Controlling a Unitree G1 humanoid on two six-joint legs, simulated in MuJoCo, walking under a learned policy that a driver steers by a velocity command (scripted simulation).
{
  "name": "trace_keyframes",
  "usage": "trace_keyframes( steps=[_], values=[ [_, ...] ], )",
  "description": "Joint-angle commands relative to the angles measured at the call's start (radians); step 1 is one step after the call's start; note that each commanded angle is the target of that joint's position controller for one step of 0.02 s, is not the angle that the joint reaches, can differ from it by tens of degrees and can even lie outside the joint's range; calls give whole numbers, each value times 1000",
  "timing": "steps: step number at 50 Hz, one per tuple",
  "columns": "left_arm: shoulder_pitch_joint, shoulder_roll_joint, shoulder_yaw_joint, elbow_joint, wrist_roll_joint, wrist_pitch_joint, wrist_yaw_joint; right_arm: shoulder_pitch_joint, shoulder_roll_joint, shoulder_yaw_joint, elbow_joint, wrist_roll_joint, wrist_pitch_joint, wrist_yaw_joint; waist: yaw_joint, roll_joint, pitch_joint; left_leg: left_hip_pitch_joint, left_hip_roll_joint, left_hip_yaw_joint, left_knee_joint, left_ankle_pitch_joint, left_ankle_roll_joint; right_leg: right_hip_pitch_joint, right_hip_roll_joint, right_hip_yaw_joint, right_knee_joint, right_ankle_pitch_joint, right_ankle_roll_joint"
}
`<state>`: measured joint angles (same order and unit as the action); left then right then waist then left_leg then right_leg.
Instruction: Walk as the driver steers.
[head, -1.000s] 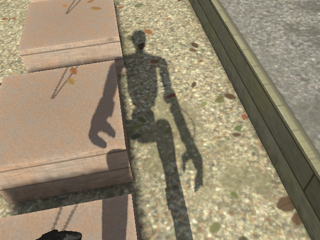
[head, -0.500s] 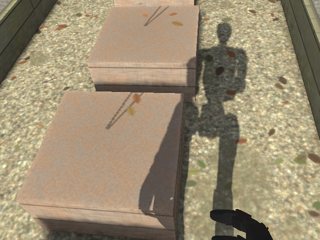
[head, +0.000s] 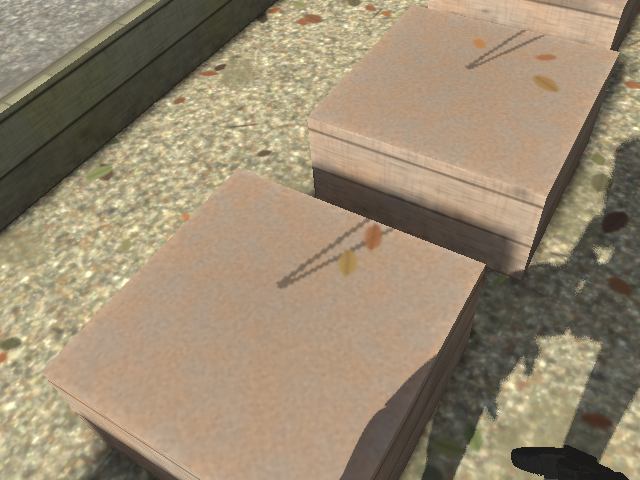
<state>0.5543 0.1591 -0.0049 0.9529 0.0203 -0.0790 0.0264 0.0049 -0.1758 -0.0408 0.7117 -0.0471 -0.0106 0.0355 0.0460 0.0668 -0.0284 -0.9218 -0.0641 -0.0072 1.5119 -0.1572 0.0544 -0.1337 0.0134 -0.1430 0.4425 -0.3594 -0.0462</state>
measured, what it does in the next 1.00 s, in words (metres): walks ahead, turning left: left foot, then right foot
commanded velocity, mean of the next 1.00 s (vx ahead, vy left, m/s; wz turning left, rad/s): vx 0.50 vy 0.00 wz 0.53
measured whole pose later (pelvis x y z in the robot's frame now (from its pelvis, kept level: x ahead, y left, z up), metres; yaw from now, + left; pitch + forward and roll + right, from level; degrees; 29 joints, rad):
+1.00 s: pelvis +0.20 -0.11 +0.01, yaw +34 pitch +3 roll +3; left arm 0.32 0.23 0.01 0.77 0.03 -0.03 0.05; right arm 0.08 -0.14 0.00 0.54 -0.01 0.05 -0.01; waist 0.08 -0.03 -0.01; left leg -0.63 -0.05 0.08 1.24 -0.36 0.04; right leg -0.30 -0.15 -0.21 0.39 -0.13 -0.03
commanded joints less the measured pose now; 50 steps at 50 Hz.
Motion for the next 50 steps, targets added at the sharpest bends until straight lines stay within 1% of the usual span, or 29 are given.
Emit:
trace_keyframes(
  steps=[1, 2, 4, 6, 7, 8, 9, 10, 11, 13, 16, 18, 20, 22, 24, 26, 27, 28, 29, 30, 31, 33, 36, 43, 46, 47, 48, 49, 50],
  values=[
    [-13, 125, 16, -70, -23, -51, 27, -95, -9, 9, -74, -1, -1, 22, -18, -194, 38, 119, 29, 30, -441, 114, 11, 62, -284, 177, -169, 896, -20],
    [-16, 115, 18, -63, 8, -46, 21, -48, 26, 25, -50, 19, 5, 8, -39, -225, 10, 213, 15, 61, -493, 15, 30, 88, -259, 115, -120, 1005, -20],
    [-11, 109, 19, -63, 3, -35, 17, 38, -3, 24, -10, 21, -10, -12, -63, -204, -42, 485, -59, 140, -618, -32, 92, 75, -237, 50, 31, 1470, -18],
    [-81, 178, 43, -90, -18, -22, 8, 248, -63, -2, 54, 19, -32, -23, -164, -209, -92, 770, -65, 107, -840, 25, 140, -23, -240, 32, 322, 1411, -35],
    [-163, 200, 54, -117, -32, -21, -1, 357, -91, -22, 95, 13, -38, -30, -231, -146, -81, 957, -38, 41, -1046, 175, 185, -188, -178, 0, 576, 1050, -6],
    [-155, 134, 51, -168, -21, -26, -3, 308, -188, -48, 93, 16, -45, -36, -121, 117, -25, 1125, 210, -248, -964, 901, 293, -544, -28, -11, 981, -134, 39],
    [-80, 117, 41, -203, -6, -19, -2, 382, -215, -62, 83, 47, -48, -35, -96, 46, -163, 1141, 399, -465, -991, 1134, 422, -587, -30, 147, 1091, -141, 27],
    [-117, 129, 47, -206, 14, -6, -3, 354, -201, -69, 81, 57, -43, -39, -79, -24, -111, 1019, 377, -510, -1089, 832, 445, -607, -25, 172, 1125, -46, 46],
    [-145, 128, 50, -218, 16, 1, -13, 283, -172, -64, 64, 57, -37, -44, -31, -8, -20, 919, 344, -504, -1163, 597, 429, -682, -19, 163, 1189, -24, 50],
    [-192, 100, 48, -234, 41, 29, -22, 212, -117, -50, 40, 48, -39, -54, 30, -67, 23, 722, 265, -411, -1181, 391, 352, -692, -44, 179, 1222, -26, 58],
    [-250, 52, 34, -270, 45, 63, -25, 214, -133, -48, 26, 27, -56, -64, 52, -86, 25, 525, 184, -326, -1173, 384, 293, -650, -52, 138, 1180, -21, 71],
    [-338, 39, 20, -329, 32, 68, -21, 232, -167, -53, 23, 29, -59, -73, 42, -53, 18, 500, 153, -298, -1172, 464, 255, -625, -69, 116, 1051, -31, 76],
    [-371, 49, 8, -354, 17, 67, -24, 195, -166, -56, -10, 33, -49, -82, 38, -49, -22, 434, 76, -220, -1171, 462, 178, -365, -68, 90, 627, 74, 80],
    [-412, 51, 5, -375, -21, 77, -8, 237, -184, -65, -26, 24, -43, -81, -1, 64, -61, 527, 102, -282, -1153, 512, 162, -256, -25, 101, 380, 125, 87],
    [-330, 103, 24, -356, -49, 76, 18, 247, -198, -73, -50, 10, -48, -70, 24, 79, -117, 683, 149, -356, -1074, 550, 144, -189, -27, 127, 186, 223, 73],
    [-173, 133, 43, -295, -45, 46, 30, 228, -160, -67, -73, 29, -55, -44, 109, -10, -137, 660, 45, -278, -780, 456, 100, 44, -24, 54, -106, 408, 74],
    [-195, 150, 43, -284, -5, 29, 18, 275, -64, -47, -93, 40, -60, -36, 44, -185, -124, 450, -47, -187, -534, -62, 57, 180, -142, 160, -50, 534, 94],
    [-226, 298, 78, -332, 39, 45, 12, 461, -14, -33, -155, 76, -51, -42, -57, -538, -317, 253, -123, -88, -178, -437, 7, 327, -508, 615, -66, 674, -43],
    [-364, 250, 89, -382, 33, 62, 0, 465, -88, -50, -108, 22, -24, -54, -73, -388, -327, 203, -28, -57, 175, -352, 3, 157, -494, 734, -135, 105, -149],
    [-407, 135, 55, -395, 18, 63, -1, 343, -104, -59, -123, -35, 2, -59, -71, -219, -135, 117, 1, -34, 312, -269, -15, -22, -408, 611, -184, -282, -138],
    [-372, 101, 40, -378, 19, 54, 6, 237, -94, -55, -159, -43, 1, -57, -19, -146, -92, 78, 4, -18, 335, -219, -21, 6, -330, 556, -166, -204, -112],
    [-289, 132, 44, -330, 33, 30, 28, 172, -81, -40, -200, -12, -3, -45, 4, -95, -63, 14, 3, -69, 311, -213, -39, 56, -293, 388, -87, 156, -111],
    [-193, 173, 58, -284, 35, 18, 21, 140, -54, -24, -229, 11, 14, -34, 13, -115, -120, -10, -21, -69, 340, -270, -33, 150, -318, 357, -59, 280, -119],
    [-251, 172, 47, -276, 23, 1, 20, 99, -46, 2, -260, 8, 69, -34, -48, -159, -19, 89, 42, -80, 237, -175, -38, -153, -359, 282, -204, 50, -166],
    [-361, 221, 60, -300, 28, 5, 22, 123, -37, 20, -263, 21, 68, -34, -97, -194, -40, 319, 96, -19, -105, -170, -22, -261, -310, 146, -234, 32, -121],
    [-383, 194, 49, -315, 16, 14, 22, 104, -45, 25, -260, 33, 61, -39, -79, -164, -43, 476, 97, 23, -331, -206, -11, -324, -262, 57, -235, 99, -97],
    [-300, 159, 33, -289, 9, 27, 22, 37, -44, 23, -242, 46, 48, -50, -2, -85, -74, 588, 38, 86, -423, -238, -14, -336, -204, 0, -211, 206, -86],
    [-241, 178, 36, -250, 8, 36, 23, 25, -9, 30, -244, 54, 42, -50, 14, -104, -114, 639, 4, 101, -472, -243, -11, -285, -195, -3, -203, 300, -85],
    [-249, 222, 50, -225, 5, 41, 21, 129, 20, 36, -222, 54, 39, -52, -32, -185, -161, 726, -11, 95, -464, -135, 6, -255, -216, -11, -214, 396, -100]
  ],
)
